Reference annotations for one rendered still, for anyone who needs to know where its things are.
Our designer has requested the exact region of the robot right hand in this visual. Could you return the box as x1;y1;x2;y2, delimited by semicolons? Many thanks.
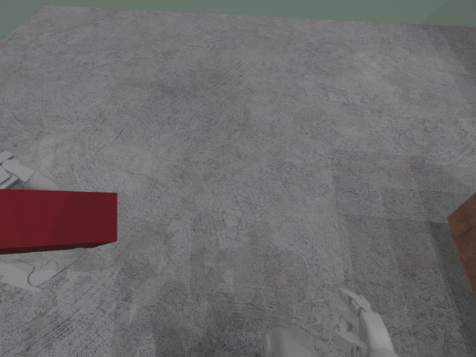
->
335;288;394;357

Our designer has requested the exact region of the robot left hand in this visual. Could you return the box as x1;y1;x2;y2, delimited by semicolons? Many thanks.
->
0;151;87;292

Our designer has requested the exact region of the sponge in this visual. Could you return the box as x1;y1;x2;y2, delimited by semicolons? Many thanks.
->
0;189;117;254

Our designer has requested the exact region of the right robot thigh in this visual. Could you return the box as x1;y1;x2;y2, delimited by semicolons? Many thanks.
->
264;327;320;357

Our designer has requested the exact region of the table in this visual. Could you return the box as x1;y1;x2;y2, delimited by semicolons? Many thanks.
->
447;193;476;299

